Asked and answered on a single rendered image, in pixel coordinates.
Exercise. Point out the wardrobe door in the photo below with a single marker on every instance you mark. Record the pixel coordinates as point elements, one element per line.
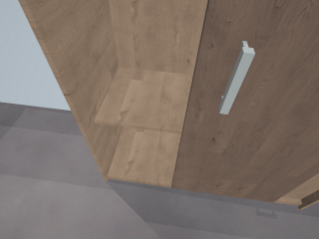
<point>268,144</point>
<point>305,189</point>

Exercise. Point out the handle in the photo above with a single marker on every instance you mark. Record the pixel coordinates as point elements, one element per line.
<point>241,67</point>

